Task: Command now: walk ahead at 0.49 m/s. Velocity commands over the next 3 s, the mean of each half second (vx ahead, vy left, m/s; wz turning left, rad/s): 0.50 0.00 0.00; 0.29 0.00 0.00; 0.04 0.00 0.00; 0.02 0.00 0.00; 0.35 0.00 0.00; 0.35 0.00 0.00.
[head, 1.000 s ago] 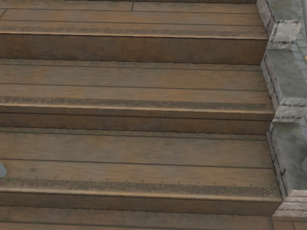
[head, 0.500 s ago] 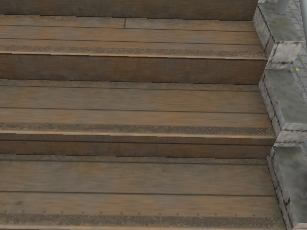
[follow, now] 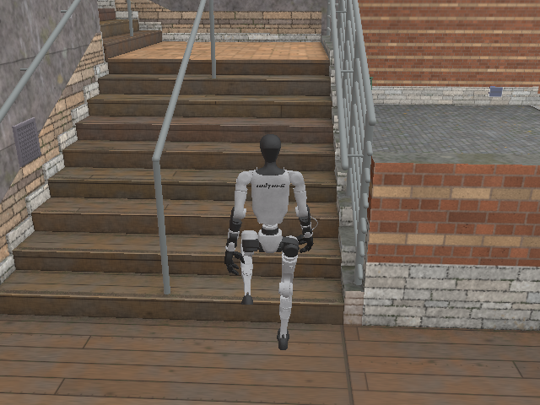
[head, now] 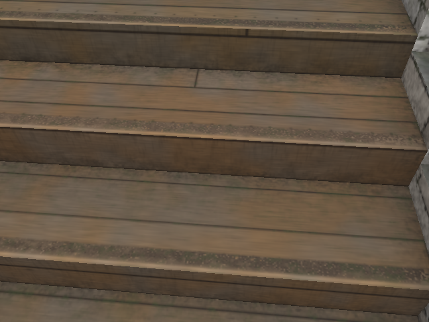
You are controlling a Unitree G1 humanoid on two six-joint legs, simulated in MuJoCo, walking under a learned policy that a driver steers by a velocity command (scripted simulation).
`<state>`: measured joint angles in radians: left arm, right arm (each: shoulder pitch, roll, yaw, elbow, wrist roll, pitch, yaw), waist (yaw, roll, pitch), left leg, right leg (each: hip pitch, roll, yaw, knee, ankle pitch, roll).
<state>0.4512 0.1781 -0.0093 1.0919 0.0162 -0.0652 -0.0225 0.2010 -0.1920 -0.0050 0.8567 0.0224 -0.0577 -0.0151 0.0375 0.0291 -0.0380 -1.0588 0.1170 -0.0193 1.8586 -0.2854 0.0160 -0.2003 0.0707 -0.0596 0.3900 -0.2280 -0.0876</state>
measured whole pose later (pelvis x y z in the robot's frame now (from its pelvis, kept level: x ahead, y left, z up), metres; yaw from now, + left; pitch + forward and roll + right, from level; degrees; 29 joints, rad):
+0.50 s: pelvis +0.29 +0.10 +0.13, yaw +0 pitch +3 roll +0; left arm 0.11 0.23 0.01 0.84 0.03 -0.07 -0.09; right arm 0.40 -0.20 0.00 1.06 -0.10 -0.06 0.05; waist -0.03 -0.05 -0.08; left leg -0.43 -0.02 0.15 0.67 -0.31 0.09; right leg -1.03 0.05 0.22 1.96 0.05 -0.27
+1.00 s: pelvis +0.54 +0.08 +0.24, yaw +1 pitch +6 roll -4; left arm 0.13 0.21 0.02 0.94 0.05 -0.06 -0.03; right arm 0.30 -0.25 -0.04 1.04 -0.05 -0.08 0.09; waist 0.03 0.03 -0.11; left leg -0.61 -0.01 -0.15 1.54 -0.20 0.08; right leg -0.68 0.06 -0.15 0.89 -0.32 -0.10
